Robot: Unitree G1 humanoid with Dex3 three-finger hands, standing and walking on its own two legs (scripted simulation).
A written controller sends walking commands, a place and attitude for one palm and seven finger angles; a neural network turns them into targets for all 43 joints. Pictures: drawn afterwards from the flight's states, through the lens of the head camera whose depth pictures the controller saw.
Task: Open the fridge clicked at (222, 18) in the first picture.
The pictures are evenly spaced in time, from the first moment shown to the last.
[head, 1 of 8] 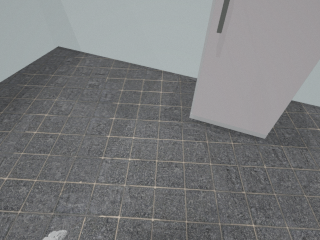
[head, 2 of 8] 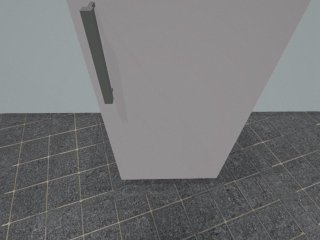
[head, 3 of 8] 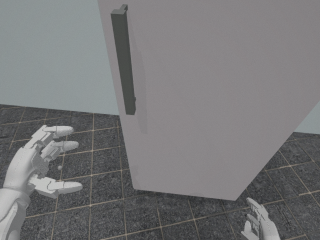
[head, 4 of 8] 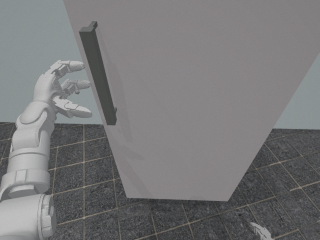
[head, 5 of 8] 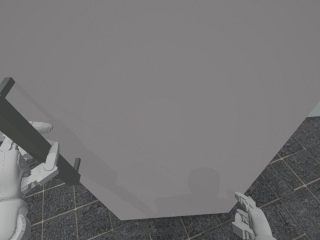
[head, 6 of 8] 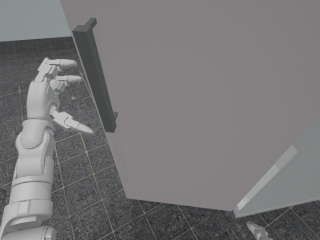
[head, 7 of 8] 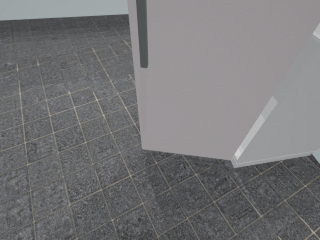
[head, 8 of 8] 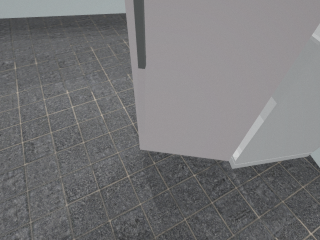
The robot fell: no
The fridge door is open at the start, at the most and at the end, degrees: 0 77 72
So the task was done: yes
